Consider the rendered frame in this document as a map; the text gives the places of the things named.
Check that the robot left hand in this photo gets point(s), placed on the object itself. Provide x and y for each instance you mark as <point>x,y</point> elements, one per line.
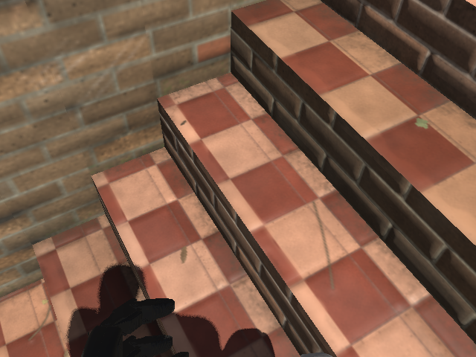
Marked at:
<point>106,340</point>

